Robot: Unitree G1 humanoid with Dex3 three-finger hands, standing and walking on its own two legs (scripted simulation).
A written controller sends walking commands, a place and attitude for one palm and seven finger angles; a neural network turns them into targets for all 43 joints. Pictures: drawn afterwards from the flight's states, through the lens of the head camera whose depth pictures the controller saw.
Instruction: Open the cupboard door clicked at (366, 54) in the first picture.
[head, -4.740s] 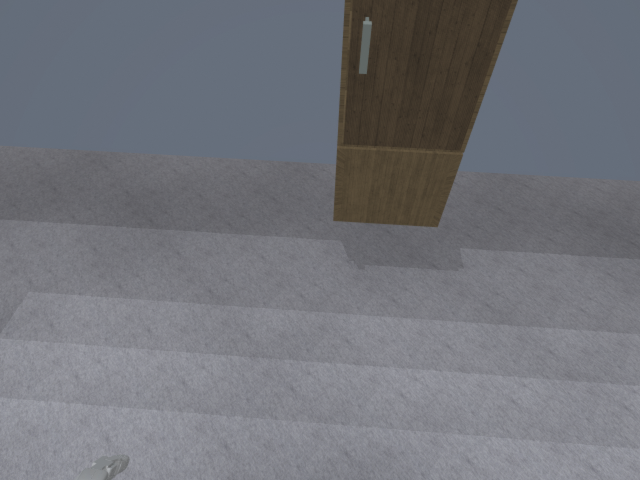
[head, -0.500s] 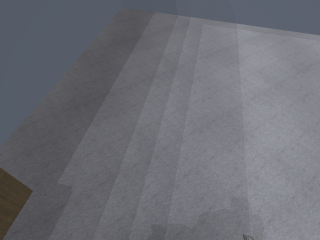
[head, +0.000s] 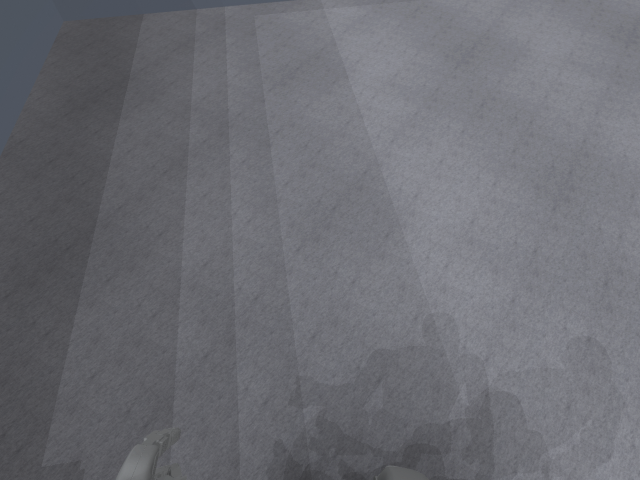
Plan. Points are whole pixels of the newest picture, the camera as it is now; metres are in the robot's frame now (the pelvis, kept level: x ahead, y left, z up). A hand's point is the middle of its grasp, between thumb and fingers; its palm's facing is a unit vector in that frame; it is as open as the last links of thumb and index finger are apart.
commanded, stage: turn to face it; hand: left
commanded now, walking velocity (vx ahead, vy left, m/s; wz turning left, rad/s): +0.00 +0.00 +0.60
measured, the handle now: out of the picture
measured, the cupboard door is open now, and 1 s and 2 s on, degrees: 0 0 0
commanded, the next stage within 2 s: none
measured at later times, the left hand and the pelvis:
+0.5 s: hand out of the picture +0.04 +0.24 -0.17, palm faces +0.26 -0.94 -0.22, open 7.4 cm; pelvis +0.01 +0.02 +0.01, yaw +14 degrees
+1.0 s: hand out of the picture -0.03 +0.16 -0.13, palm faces +0.53 -0.81 -0.26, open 7.4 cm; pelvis +0.01 -0.05 +0.02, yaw +33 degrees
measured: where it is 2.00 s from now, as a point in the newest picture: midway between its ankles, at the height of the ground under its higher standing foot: outside the picture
